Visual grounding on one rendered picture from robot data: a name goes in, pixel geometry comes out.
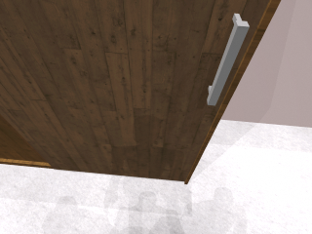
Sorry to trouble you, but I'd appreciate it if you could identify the handle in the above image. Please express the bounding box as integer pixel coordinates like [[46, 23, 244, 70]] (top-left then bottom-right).
[[207, 14, 250, 106]]

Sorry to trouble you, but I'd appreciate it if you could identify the wardrobe door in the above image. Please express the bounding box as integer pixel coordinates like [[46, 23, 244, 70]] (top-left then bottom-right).
[[0, 114, 48, 163], [0, 0, 270, 182]]

